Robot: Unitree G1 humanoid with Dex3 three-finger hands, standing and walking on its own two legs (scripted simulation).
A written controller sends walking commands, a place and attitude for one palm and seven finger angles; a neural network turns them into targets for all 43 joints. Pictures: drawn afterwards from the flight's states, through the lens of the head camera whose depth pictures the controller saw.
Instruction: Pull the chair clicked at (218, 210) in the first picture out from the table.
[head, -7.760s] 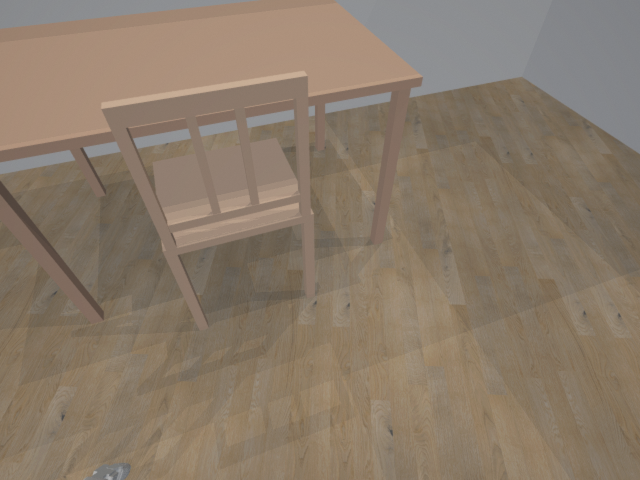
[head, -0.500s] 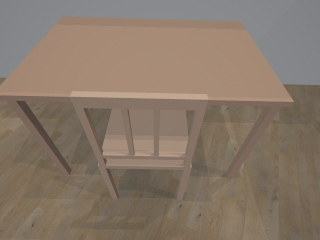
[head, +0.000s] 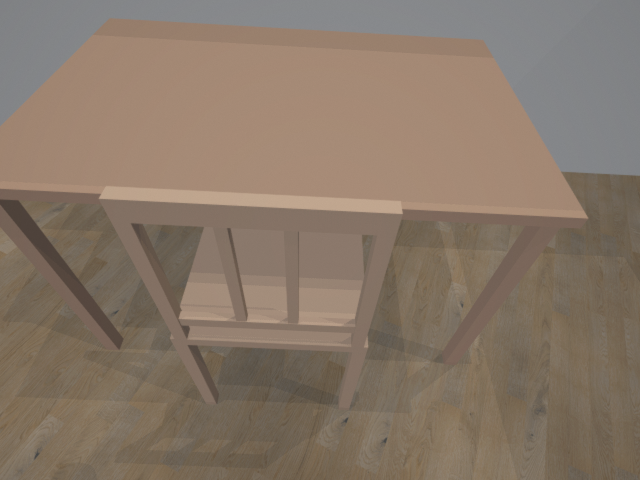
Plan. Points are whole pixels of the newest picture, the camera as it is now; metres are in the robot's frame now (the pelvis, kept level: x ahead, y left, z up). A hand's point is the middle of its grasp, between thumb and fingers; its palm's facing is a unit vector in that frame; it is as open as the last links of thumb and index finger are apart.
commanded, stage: come to a stop and stand still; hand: left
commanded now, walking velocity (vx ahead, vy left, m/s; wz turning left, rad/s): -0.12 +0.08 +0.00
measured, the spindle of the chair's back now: (233, 277) +0.45 +0.18 -0.09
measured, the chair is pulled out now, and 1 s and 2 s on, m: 0.00 0.00 0.00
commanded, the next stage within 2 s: look again from close up in 1.00 s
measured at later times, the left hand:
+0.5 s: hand out of the picture -0.01 +0.17 -0.16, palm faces +0.05 -0.97 -0.24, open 7.4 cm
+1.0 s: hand out of the picture -0.05 +0.16 -0.16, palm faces +0.03 -0.98 -0.18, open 7.4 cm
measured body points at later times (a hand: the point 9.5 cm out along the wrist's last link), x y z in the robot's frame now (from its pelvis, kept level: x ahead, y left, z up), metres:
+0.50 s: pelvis +0.00 -0.02 +0.01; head +0.01 -0.03 +0.46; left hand -0.01 +0.22 -0.14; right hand +0.04 -0.25 -0.15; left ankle -0.02 +0.13 -0.73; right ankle -0.05 -0.09 -0.73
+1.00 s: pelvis -0.03 +0.00 +0.02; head -0.01 +0.00 +0.47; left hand -0.05 +0.22 -0.14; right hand -0.05 -0.21 -0.15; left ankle -0.02 +0.13 -0.73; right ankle -0.05 -0.09 -0.73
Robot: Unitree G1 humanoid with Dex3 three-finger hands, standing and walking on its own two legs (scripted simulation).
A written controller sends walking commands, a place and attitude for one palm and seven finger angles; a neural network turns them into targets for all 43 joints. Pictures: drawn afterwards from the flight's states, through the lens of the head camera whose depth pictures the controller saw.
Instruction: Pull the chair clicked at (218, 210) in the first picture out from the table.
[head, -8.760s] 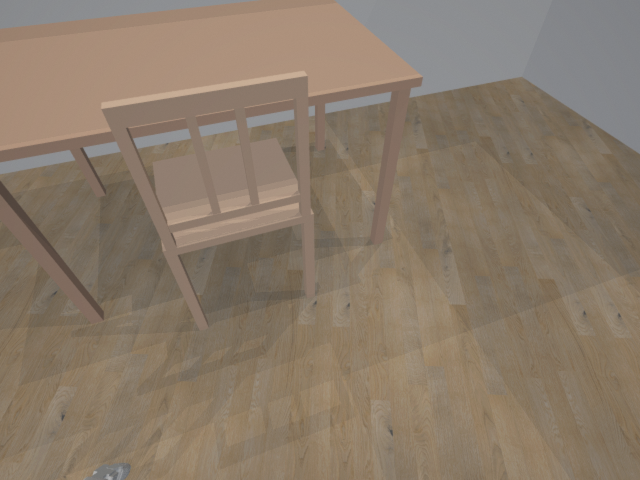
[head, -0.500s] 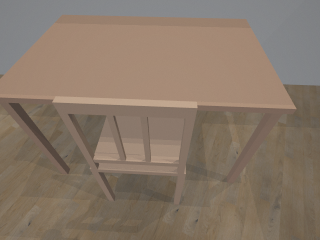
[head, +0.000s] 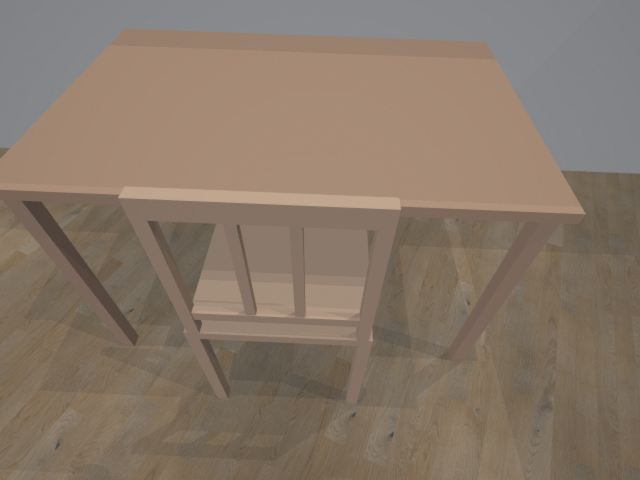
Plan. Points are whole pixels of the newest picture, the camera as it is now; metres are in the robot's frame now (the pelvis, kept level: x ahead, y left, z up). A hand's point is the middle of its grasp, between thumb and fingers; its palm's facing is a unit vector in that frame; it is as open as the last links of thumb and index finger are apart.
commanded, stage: look again from close up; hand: left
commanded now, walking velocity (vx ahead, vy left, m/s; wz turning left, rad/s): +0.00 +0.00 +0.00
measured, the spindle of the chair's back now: (242, 272) +0.48 +0.18 -0.11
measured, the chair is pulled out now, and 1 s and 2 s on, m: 0.00 0.00 0.00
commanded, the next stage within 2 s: raise the hand toward the chair's back in 0.80 s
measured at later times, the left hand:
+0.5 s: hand out of the picture +0.02 +0.21 -0.18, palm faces +0.02 -0.98 -0.22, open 7.3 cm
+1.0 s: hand out of the picture +0.09 +0.23 -0.13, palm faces +0.19 -0.95 -0.25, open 7.3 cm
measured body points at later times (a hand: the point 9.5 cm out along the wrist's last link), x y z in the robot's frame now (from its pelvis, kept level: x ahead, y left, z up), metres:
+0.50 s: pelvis +0.00 +0.03 -0.01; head +0.01 +0.02 +0.44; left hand +0.02 +0.26 -0.16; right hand +0.01 -0.19 -0.17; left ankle +0.01 +0.13 -0.74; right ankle -0.02 -0.09 -0.74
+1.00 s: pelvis +0.01 +0.03 -0.01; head +0.02 +0.03 +0.44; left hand +0.08 +0.28 -0.11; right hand +0.06 -0.21 -0.15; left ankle +0.01 +0.13 -0.74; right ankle -0.02 -0.09 -0.74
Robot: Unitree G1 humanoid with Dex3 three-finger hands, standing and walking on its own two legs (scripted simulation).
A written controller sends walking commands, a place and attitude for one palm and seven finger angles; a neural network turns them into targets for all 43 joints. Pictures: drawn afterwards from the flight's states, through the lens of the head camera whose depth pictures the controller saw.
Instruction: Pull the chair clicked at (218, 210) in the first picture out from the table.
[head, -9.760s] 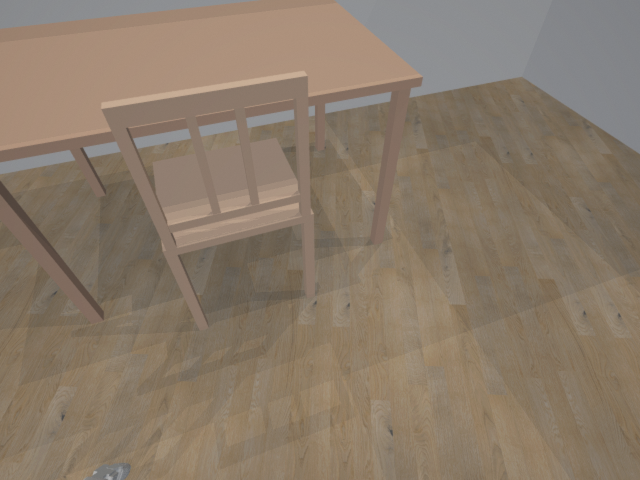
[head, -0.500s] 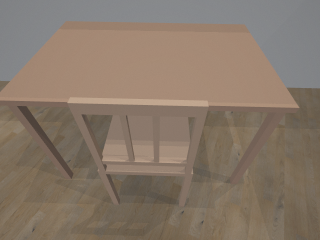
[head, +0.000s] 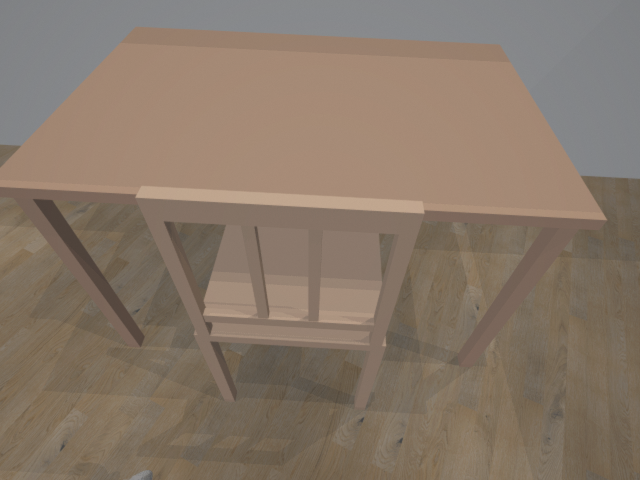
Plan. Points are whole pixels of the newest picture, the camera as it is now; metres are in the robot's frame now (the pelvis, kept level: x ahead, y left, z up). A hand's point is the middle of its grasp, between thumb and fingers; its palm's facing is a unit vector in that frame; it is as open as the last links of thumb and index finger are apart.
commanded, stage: raise the hand toward the chair's back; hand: left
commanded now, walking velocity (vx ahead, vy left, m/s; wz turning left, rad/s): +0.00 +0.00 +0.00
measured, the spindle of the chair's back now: (257, 274) +0.47 +0.15 -0.10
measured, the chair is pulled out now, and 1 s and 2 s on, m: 0.00 0.00 0.00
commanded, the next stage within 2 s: aim the fingers beside a spindle in 2.00 s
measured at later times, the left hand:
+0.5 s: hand out of the picture +0.13 +0.17 -0.03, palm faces +0.14 -0.98 -0.10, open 10.8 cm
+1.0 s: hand (190, 444) +0.18 +0.18 -0.06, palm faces -0.04 -1.00 -0.03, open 15.1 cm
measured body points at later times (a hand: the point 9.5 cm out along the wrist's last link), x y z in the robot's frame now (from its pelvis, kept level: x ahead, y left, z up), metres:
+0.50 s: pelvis -0.05 -0.04 -0.11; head +0.01 -0.03 +0.34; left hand +0.12 +0.23 -0.03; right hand +0.19 -0.26 -0.16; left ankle +0.00 +0.10 -0.74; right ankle -0.03 -0.12 -0.74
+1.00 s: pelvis -0.04 -0.01 -0.09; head +0.04 +0.00 +0.35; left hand +0.17 +0.23 -0.06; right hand +0.14 -0.27 -0.17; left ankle +0.00 +0.10 -0.74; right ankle -0.03 -0.12 -0.74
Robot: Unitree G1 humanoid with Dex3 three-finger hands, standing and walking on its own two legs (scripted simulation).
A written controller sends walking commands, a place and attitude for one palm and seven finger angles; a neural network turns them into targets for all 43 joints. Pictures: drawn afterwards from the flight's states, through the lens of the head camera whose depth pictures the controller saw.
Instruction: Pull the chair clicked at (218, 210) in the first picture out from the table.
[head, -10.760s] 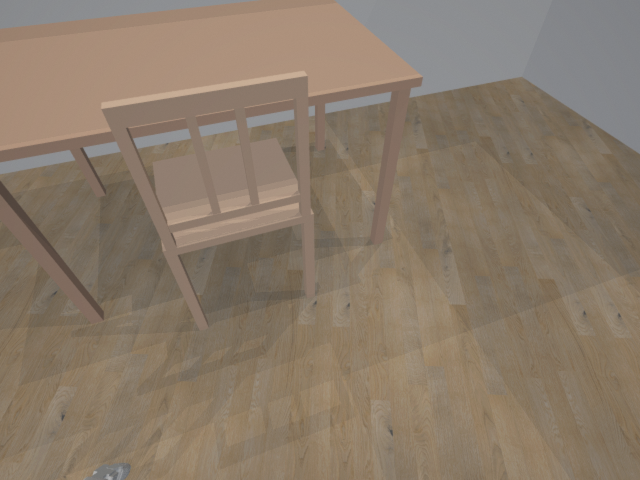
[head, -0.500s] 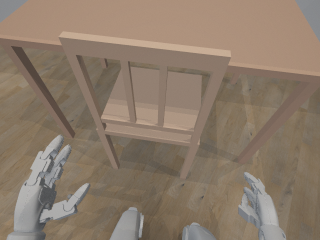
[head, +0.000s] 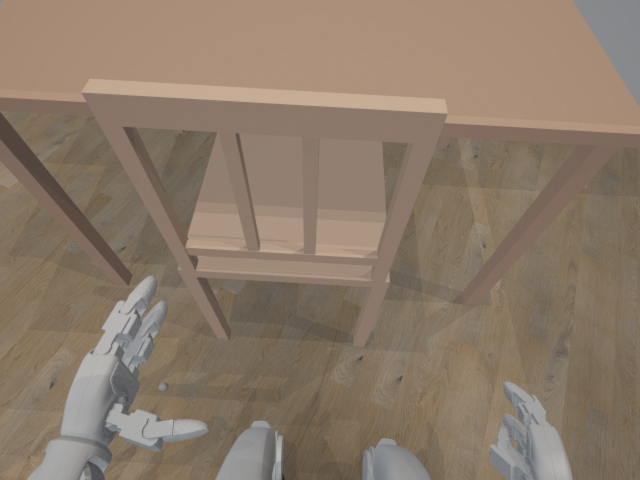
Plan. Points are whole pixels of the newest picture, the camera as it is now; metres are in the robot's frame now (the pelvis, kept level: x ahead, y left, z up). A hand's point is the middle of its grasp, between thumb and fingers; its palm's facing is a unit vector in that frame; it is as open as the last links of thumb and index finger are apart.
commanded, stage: raise the hand toward the chair's back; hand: left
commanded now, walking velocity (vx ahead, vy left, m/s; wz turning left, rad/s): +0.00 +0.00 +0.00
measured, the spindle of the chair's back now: (243, 198) +0.51 +0.14 -0.01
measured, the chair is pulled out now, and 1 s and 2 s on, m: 0.00 0.00 0.00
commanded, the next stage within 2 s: aim the fingers beside a spindle in 1.00 s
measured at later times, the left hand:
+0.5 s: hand (110, 349) +0.25 +0.23 +0.06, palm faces +0.03 -1.00 -0.07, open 16.9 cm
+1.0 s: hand (136, 348) +0.25 +0.21 +0.06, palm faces -0.03 -1.00 -0.06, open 16.9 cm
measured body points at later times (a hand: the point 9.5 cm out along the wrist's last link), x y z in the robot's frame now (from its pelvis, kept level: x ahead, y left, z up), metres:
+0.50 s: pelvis +0.00 +0.02 +0.01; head +0.07 +0.04 +0.46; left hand +0.24 +0.28 +0.07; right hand +0.18 -0.21 -0.06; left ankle +0.04 +0.11 -0.65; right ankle +0.01 -0.11 -0.65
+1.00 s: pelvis +0.01 +0.01 +0.02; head +0.08 +0.02 +0.46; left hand +0.25 +0.26 +0.06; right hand +0.18 -0.24 -0.06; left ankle +0.04 +0.11 -0.65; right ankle +0.01 -0.11 -0.65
